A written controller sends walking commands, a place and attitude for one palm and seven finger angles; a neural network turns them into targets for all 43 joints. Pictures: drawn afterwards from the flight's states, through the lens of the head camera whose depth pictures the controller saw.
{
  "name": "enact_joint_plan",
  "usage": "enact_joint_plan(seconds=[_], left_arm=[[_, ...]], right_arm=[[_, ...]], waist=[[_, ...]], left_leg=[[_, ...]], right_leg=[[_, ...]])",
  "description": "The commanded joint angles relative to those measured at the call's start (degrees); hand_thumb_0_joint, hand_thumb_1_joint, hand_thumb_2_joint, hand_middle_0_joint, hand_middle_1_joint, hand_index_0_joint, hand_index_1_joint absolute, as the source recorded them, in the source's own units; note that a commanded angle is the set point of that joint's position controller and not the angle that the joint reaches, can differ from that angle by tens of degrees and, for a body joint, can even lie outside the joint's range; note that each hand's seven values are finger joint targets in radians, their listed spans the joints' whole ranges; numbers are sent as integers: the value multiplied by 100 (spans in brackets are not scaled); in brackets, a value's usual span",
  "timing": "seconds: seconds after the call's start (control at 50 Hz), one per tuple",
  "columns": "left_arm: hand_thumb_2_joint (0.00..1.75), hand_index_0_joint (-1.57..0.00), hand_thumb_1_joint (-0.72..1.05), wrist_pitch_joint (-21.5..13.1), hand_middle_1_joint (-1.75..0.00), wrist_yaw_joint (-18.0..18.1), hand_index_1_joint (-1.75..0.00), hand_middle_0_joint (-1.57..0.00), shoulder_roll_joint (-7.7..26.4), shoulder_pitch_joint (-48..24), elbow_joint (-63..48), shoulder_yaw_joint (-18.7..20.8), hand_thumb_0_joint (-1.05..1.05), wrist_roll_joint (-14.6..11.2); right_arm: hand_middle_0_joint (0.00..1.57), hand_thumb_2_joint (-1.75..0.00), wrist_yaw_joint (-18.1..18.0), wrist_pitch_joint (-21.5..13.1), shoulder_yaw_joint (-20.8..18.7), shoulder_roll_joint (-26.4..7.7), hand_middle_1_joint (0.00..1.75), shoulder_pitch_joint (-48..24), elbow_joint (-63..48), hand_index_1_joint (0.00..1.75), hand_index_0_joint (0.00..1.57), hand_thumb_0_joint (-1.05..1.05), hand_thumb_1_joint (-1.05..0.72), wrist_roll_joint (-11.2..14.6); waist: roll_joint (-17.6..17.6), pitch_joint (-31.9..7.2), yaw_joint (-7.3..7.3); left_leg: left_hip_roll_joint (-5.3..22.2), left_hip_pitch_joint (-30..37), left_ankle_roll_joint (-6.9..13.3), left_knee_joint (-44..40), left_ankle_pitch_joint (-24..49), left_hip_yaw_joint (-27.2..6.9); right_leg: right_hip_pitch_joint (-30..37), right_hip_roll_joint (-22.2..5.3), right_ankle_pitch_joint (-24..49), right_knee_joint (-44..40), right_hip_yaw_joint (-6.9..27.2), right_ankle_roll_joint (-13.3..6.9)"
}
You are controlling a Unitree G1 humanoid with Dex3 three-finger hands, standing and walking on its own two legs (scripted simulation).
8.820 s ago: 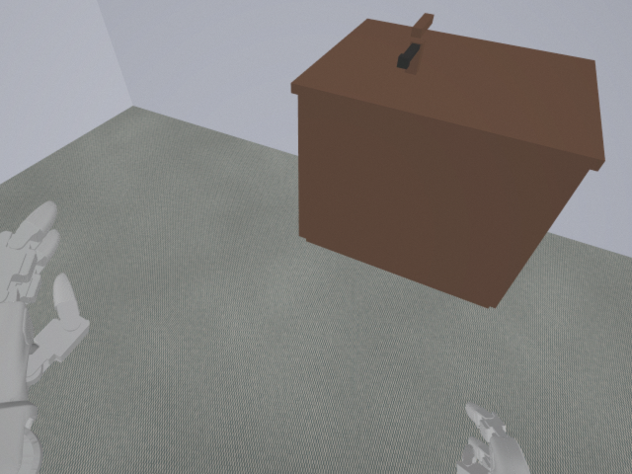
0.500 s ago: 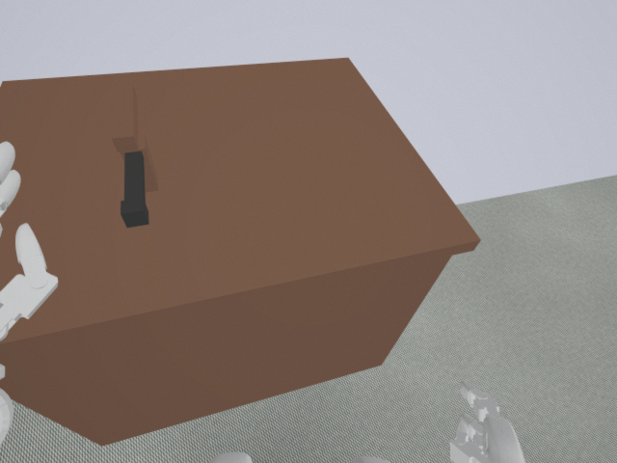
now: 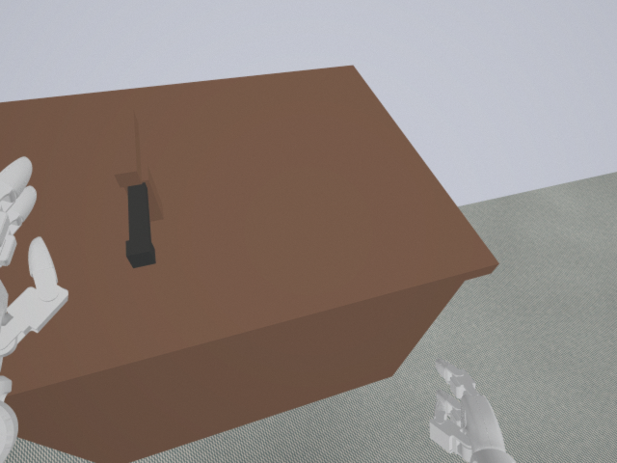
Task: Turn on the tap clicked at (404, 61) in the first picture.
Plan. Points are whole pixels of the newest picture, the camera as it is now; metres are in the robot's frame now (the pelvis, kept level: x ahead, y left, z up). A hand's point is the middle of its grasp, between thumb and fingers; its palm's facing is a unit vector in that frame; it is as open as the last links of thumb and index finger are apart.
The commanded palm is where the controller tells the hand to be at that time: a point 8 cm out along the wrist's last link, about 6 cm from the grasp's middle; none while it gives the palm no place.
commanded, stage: come to a stop and stand still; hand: left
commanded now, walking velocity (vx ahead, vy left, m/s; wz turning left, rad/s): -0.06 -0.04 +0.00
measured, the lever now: (141, 252) +0.34 +0.24 +0.06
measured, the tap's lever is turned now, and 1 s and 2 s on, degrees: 0 0 0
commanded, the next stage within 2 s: look again from close up in 1.16 s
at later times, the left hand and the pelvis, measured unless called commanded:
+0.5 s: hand (54, 358) +0.18 +0.24 +0.14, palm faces +0.31 -0.88 -0.37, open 7.4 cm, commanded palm +0.13 +0.28 +0.18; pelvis -0.04 +0.00 +0.00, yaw -1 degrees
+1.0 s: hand out of the picture +0.21 +0.29 +0.16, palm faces +0.38 -0.85 -0.36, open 7.4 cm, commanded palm +0.15 +0.32 +0.18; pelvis -0.01 +0.04 +0.00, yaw +0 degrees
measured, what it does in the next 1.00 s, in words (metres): stands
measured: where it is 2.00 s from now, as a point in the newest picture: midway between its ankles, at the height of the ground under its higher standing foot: outside the picture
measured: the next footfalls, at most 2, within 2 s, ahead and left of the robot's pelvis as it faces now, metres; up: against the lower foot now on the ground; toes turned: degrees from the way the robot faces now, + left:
none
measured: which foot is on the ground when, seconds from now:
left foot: down 0.00-1.00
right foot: down 0.00-1.00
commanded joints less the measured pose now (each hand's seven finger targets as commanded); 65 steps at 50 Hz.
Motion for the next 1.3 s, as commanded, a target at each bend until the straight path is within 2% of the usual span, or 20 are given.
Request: enact_joint_plan(seconds=[0.0,0.06,0.1,0.12,0.14,0.16,0.18,0.22,0.3,0.34,0.36,0.38,0.46,0.52,0.64,0.72,0.86,1.0,1.26,1.28], left_arm=[[90,-20,90,-332,-30,86,-30,-20,704,465,-783,700,0,-165],[90,-20,90,-266,-30,121,-30,-20,711,493,-680,663,0,-231],[90,-20,90,-235,-30,137,-30,-20,679,155,-667,517,0,-219],[90,-20,90,-984,-30,20,-30,-20,5506,-6260,-2242,3761,0,865],[90,-20,90,-609,-30,-273,-30,-20,1790,-2775,1607,1540,0,190],[90,-20,90,-451,-30,-288,-30,-20,741,-1579,1365,716,0,4],[90,-20,90,-548,-30,-342,-30,-20,726,-1626,791,400,0,11],[90,-20,90,-581,-30,-287,-30,-20,449,-899,110,5,0,-72],[90,-20,90,-575,-30,-105,-30,-20,860,-388,-302,383,0,-80],[90,-20,90,-647,-30,-73,-30,-20,1109,-497,-367,687,0,-94],[90,-20,90,-685,-30,-20,-30,-20,1509,-629,-623,1027,0,-74],[90,-20,90,-707,-30,-35,-30,-20,1207,-717,-534,833,0,-93],[90,-20,90,-805,-30,-41,-30,-20,1192,-1048,-701,781,0,-41],[90,-20,90,-825,-30,-73,-30,-20,850,-1105,-583,453,0,46],[90,-20,90,-786,-30,-94,-30,-20,605,-862,-319,225,0,171],[90,-20,90,-785,-30,-90,-30,-20,702,-819,-328,351,0,164],[90,-20,90,-834,-30,-75,-30,-20,942,-933,-952,554,0,116],[90,-20,90,-703,-30,-100,-30,-20,729,-478,-698,421,0,25],[90,-20,90,-662,-30,4,-30,-20,910,-492,-918,556,0,-16],[90,-20,90,-660,-30,-24,-30,-20,694,-448,-762,366,0,-46]], right_arm=[[20,-90,-95,-106,-365,-856,30,-274,-809,30,20,0,-90,100],[20,-90,-206,-36,-321,-868,30,-352,-773,30,20,0,-90,121],[20,-90,-265,-9,-288,-871,30,-412,-770,30,20,0,-90,105],[20,-90,-224,-401,-508,-1263,30,785,-509,30,20,0,-90,-173],[20,-90,-186,-378,-199,-470,30,-11,-375,30,20,0,-90,78],[20,-90,-83,-392,-527,-909,30,-124,-768,30,20,0,-90,190],[20,-90,-55,-369,-508,-992,30,149,-755,30,20,0,-90,170],[20,-90,96,-358,-431,-928,30,-86,-880,30,20,0,-90,223],[20,-90,19,-332,-343,-909,30,-308,-848,30,20,0,-90,179],[20,-90,-89,-343,-318,-901,30,-303,-825,30,20,0,-90,136],[20,-90,-146,-323,-288,-907,30,-415,-765,30,20,0,-90,119],[20,-90,-187,-334,-274,-866,30,-341,-775,30,20,0,-90,97],[20,-90,-232,-437,-251,-890,30,-378,-747,30,20,0,-90,77],[20,-90,-202,-544,-269,-943,30,-259,-725,30,20,0,-90,75],[20,-90,-82,-603,-291,-950,30,-163,-662,30,20,0,-90,102],[20,-90,-55,-555,-289,-938,30,-169,-661,30,20,0,-90,79],[20,-90,-46,-517,-276,-888,30,-259,-702,30,20,0,-90,72],[20,-90,-22,-330,-352,-905,30,-197,-739,30,20,0,-90,86],[20,-90,-152,-193,-335,-908,30,-435,-782,30,20,0,-90,130],[20,-90,-150,-170,-327,-931,30,-358,-766,30,20,0,-90,102]], waist=[[605,-1479,46],[468,-1581,22],[546,-1444,48],[-370,-108,24],[-202,-1494,151],[998,-1546,307],[968,-1668,260],[368,-1527,311],[-540,-959,304],[-429,-748,232],[-17,-679,229],[111,-699,146],[658,-748,159],[837,-720,170],[617,-662,187],[477,-718,164],[932,-1156,161],[736,-1299,127],[747,-1203,136],[614,-1163,124]], left_leg=[[901,66,-420,-34,2996,-575],[722,105,-319,-223,2107,-509],[708,62,-239,-390,1567,-495],[642,-619,-15,259,1588,-123],[260,53,55,-44,1733,-267],[361,723,-64,-163,1888,-188],[561,375,-7,106,1795,-128],[451,35,-12,98,1157,-143],[271,-113,-15,67,-129,-205],[209,-4,-27,142,-390,-259],[253,103,-30,36,-388,-281],[240,66,-11,-20,-507,-318],[438,87,44,-543,-735,-573],[622,-419,117,-1019,-1273,-811],[845,-862,133,-1355,-1458,-1053],[798,-653,55,-1191,-878,-1010],[733,194,-277,-924,1025,-919],[824,630,-442,-561,2583,-842],[646,258,-348,-674,1466,-792],[632,215,-318,-714,1348,-811]], right_leg=[[1049,-269,2288,-491,219,-51],[917,-421,2631,-455,430,-68],[760,-419,2147,-572,461,36],[-445,-469,2328,-1175,591,898],[84,-821,1953,-759,624,85],[142,-603,2658,-300,958,-21],[336,-712,2575,-216,957,180],[587,-751,2332,-401,934,432],[-171,-812,-10,-1231,1075,325],[-698,-893,-1236,-1590,1276,130],[-859,-883,-1381,-1610,1241,27],[-804,-873,-1524,-1551,1169,-28],[-557,-552,-1223,-1269,939,-3],[35,-324,-693,-852,647,67],[468,-233,-42,-409,416,93],[445,-269,243,-554,396,74],[383,-229,892,-291,192,37],[298,-300,929,-367,120,42],[581,-423,1276,-501,271,11],[555,-415,1220,-537,266,9]])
